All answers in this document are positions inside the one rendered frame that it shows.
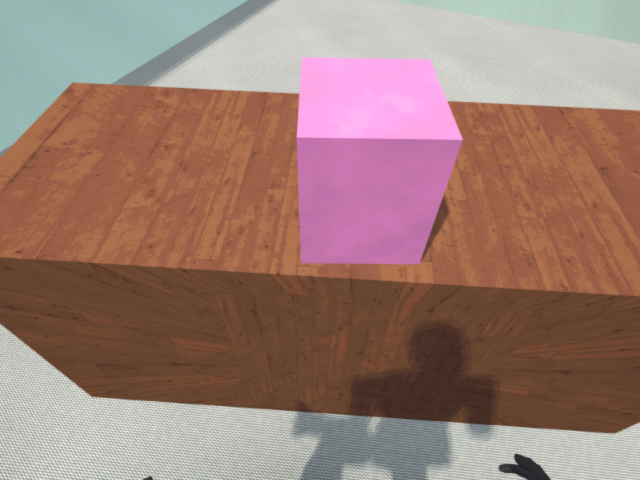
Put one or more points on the carton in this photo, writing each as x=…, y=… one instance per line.
x=376, y=145

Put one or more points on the robot right hand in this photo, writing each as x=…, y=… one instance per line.
x=526, y=468

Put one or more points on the pedestal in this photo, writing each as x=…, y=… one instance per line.
x=150, y=250

